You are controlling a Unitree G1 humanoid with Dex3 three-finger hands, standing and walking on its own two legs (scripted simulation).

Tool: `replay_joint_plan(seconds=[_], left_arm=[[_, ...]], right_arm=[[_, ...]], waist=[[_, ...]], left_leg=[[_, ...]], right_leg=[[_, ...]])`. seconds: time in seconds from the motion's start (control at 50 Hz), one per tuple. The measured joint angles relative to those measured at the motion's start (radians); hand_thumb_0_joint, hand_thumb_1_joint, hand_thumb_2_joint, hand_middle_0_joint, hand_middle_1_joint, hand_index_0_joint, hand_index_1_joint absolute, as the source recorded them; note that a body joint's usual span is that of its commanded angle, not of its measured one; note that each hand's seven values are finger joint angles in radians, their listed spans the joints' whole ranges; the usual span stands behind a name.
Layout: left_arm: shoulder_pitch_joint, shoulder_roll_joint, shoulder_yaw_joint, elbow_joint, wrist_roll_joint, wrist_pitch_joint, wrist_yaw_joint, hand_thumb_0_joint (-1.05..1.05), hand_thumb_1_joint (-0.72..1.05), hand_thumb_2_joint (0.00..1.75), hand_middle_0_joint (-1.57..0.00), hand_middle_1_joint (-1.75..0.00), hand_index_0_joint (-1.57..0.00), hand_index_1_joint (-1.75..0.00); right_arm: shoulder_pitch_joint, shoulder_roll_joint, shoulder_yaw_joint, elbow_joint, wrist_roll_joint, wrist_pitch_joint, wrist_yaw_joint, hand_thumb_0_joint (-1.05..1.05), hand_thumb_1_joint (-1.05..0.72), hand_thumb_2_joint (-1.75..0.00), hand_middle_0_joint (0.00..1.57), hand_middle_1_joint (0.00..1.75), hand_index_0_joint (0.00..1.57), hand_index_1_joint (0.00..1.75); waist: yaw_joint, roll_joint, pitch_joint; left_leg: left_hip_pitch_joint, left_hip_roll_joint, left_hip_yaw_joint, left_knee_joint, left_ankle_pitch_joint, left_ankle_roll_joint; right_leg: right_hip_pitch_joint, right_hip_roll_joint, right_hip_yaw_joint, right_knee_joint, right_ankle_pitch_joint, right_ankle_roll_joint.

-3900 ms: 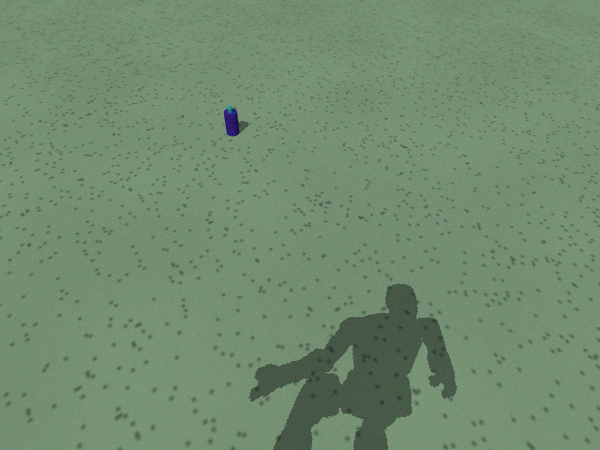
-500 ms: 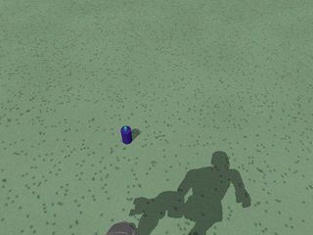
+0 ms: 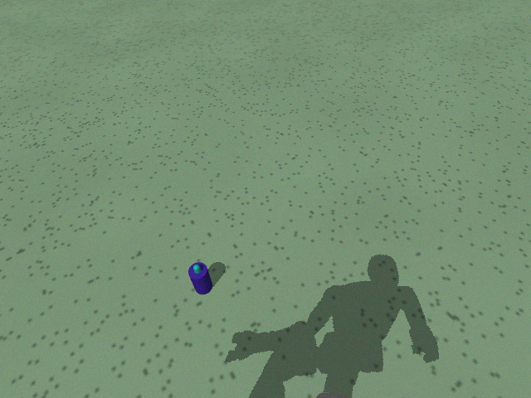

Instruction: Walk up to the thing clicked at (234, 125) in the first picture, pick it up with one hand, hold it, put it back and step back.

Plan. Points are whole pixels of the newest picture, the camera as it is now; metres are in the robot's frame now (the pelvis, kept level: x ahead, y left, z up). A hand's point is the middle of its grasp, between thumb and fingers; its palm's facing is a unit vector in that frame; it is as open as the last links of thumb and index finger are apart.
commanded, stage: walk up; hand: left
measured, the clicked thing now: (200, 276) +0.66 +0.28 -0.67
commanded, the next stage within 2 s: none
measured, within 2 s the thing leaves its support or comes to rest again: neither
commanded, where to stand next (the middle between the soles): +0.26 +0.04 m, yaw +1 degrees
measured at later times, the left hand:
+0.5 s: hand out of the picture +0.14 +0.29 -0.14, palm faces +0.04 -0.92 -0.39, open 7.4 cm
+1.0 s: hand (92, 360) +0.22 +0.32 -0.14, palm faces -0.03 -0.91 -0.42, open 7.4 cm
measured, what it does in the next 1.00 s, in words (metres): walks ahead: left foot, then right foot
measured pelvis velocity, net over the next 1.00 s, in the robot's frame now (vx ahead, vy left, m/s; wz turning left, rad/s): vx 0.18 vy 0.04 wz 0.00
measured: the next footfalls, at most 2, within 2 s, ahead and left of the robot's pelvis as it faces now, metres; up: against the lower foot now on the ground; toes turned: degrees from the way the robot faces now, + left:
left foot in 0.52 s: +0.26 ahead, +0.15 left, +0.00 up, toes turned +4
right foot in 0.96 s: +0.27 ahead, -0.09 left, +0.00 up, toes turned +0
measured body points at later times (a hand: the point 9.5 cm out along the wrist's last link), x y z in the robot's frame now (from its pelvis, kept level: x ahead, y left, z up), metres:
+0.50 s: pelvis +0.13 +0.01 +0.00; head +0.15 +0.02 +0.45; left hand +0.13 +0.34 -0.11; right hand +0.25 -0.30 -0.10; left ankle +0.23 +0.14 -0.72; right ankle +0.09 -0.12 -0.72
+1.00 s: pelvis +0.18 +0.04 +0.00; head +0.21 +0.03 +0.45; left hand +0.22 +0.37 -0.11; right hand +0.28 -0.26 -0.13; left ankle +0.23 +0.14 -0.72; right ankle +0.23 -0.09 -0.72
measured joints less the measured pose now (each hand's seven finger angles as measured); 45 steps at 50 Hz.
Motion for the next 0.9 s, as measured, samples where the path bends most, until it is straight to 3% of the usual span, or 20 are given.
replay_joint_plan(seconds=[0.04, 0.1, 0.14, 0.32, 0.46, 0.52, 0.56, 0.62, 0.68, 0.78, 0.9], left_arm=[[-0.007, -0.013, 0.001, -0.008, 0.005, -0.020, 0.014, 0.01, 0.91, 0.90, -0.21, -0.30, -0.20, -0.30], [-0.001, -0.031, -0.011, -0.027, -0.008, -0.034, 0.027, 0.01, 0.91, 0.90, -0.21, -0.30, -0.20, -0.30], [0.012, -0.046, -0.022, -0.032, -0.016, -0.036, 0.034, 0.00, 0.91, 0.90, -0.21, -0.30, -0.20, -0.30], [0.059, -0.057, -0.031, -0.055, -0.012, -0.037, 0.051, 0.01, 0.90, 0.90, -0.21, -0.30, -0.21, -0.30], [0.064, -0.030, -0.028, -0.069, -0.005, -0.030, 0.059, 0.01, 0.90, 0.90, -0.21, -0.30, -0.21, -0.31], [0.060, -0.013, -0.035, -0.066, -0.008, -0.020, 0.064, 0.01, 0.90, 0.90, -0.21, -0.30, -0.21, -0.31], [0.035, -0.006, -0.035, -0.058, -0.015, -0.006, 0.069, 0.01, 0.90, 0.90, -0.21, -0.30, -0.21, -0.30], [0.013, -0.016, -0.048, -0.053, -0.015, 0.010, 0.073, 0.01, 0.91, 0.90, -0.21, -0.30, -0.20, -0.30], [0.002, -0.006, -0.050, -0.050, -0.021, 0.015, 0.066, 0.01, 0.91, 0.90, -0.21, -0.30, -0.20, -0.30], [-0.013, -0.001, -0.041, -0.036, -0.022, 0.026, 0.067, 0.01, 0.91, 0.90, -0.21, -0.30, -0.20, -0.30], [-0.029, -0.013, -0.038, 0.011, -0.018, 0.043, 0.073, 0.00, 0.91, 0.90, -0.20, -0.30, -0.20, -0.30]], right_arm=[[-0.006, -0.007, -0.004, 0.013, 0.001, 0.013, -0.010, 0.01, -0.90, -0.90, 0.21, 0.30, 0.20, 0.30], [-0.024, -0.001, 0.008, 0.033, 0.003, 0.030, -0.017, 0.01, -0.91, -0.90, 0.20, 0.30, 0.20, 0.30], [-0.040, -0.003, 0.010, 0.038, 0.013, 0.031, -0.014, 0.01, -0.91, -0.90, 0.20, 0.30, 0.20, 0.30], [-0.077, 0.010, -0.004, 0.029, 0.003, 0.055, 0.008, 0.01, -0.91, -0.90, 0.20, 0.30, 0.20, 0.30], [-0.108, 0.031, -0.008, 0.029, -0.014, 0.060, 0.027, 0.01, -0.91, -0.90, 0.20, 0.30, 0.20, 0.30], [-0.119, 0.036, -0.008, 0.018, -0.015, 0.043, 0.024, 0.01, -0.91, -0.90, 0.20, 0.30, 0.20, 0.30], [-0.138, 0.049, -0.009, 0.008, -0.020, 0.026, 0.013, 0.01, -0.91, -0.90, 0.20, 0.30, 0.20, 0.30], [-0.143, 0.054, -0.002, -0.017, 0.002, 0.012, 0.003, 0.01, -0.91, -0.90, 0.20, 0.30, 0.20, 0.30], [-0.129, 0.071, 0.011, -0.027, 0.011, 0.006, -0.010, 0.01, -0.91, -0.90, 0.20, 0.30, 0.20, 0.30], [-0.105, 0.072, 0.025, -0.020, 0.009, 0.008, -0.027, 0.01, -0.90, -0.90, 0.21, 0.30, 0.20, 0.30], [-0.120, 0.061, 0.028, -0.002, -0.002, 0.033, -0.033, 0.01, -0.90, -0.90, 0.21, 0.30, 0.20, 0.30]], waist=[[0.004, 0.047, 0.014], [0.033, 0.045, 0.025], [0.041, 0.056, 0.031], [0.037, 0.066, 0.045], [0.045, 0.030, 0.051], [0.040, -0.001, 0.044], [0.039, -0.047, 0.067], [0.026, -0.036, 0.079], [0.014, -0.057, 0.075], [0.009, -0.067, 0.073], [0.006, -0.041, 0.074]], left_leg=[[-0.061, 0.020, -0.055, 0.175, -0.038, 0.030], [-0.178, -0.040, -0.090, 0.416, -0.052, 0.032], [-0.240, -0.052, -0.110, 0.462, -0.003, 0.031], [-0.367, -0.030, -0.167, 0.296, 0.179, -0.001], [-0.310, 0.004, -0.103, 0.090, 0.206, 0.007], [-0.234, -0.007, -0.077, 0.005, 0.229, 0.022], [-0.229, -0.041, -0.051, 0.037, 0.197, 0.026], [-0.210, -0.032, -0.049, 0.051, 0.168, 0.043], [-0.156, -0.044, -0.036, -0.020, 0.189, 0.046], [-0.105, -0.062, -0.013, -0.075, 0.195, 0.058], [-0.127, -0.061, 0.016, -0.015, 0.151, 0.057]], right_leg=[[0.012, 0.029, -0.032, 0.039, -0.044, -0.009], [0.050, 0.022, -0.024, 0.022, -0.069, -0.020], [0.097, 0.026, -0.025, -0.040, -0.054, -0.018], [0.246, 0.055, -0.062, -0.177, -0.057, -0.021], [0.285, 0.054, -0.089, -0.128, -0.144, 0.004], [0.263, 0.027, -0.090, -0.030, -0.223, 0.026], [0.200, -0.008, -0.046, 0.138, -0.275, 0.003], [0.075, 0.042, 0.003, 0.403, -0.340, -0.025], [-0.012, 0.050, 0.047, 0.459, -0.278, -0.033], [-0.072, 0.030, 0.083, 0.359, -0.180, -0.009], [-0.018, 0.019, 0.050, 0.158, -0.138, 0.003]])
